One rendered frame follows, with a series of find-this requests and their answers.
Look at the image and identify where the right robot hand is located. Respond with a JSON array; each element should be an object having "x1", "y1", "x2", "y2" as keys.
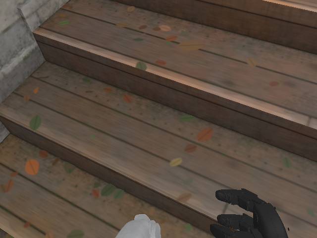
[{"x1": 210, "y1": 188, "x2": 289, "y2": 238}]

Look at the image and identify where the left robot shin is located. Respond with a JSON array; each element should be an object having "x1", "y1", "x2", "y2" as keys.
[{"x1": 134, "y1": 214, "x2": 151, "y2": 222}]

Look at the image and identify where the robot left thigh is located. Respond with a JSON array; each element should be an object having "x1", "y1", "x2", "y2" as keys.
[{"x1": 115, "y1": 219, "x2": 161, "y2": 238}]

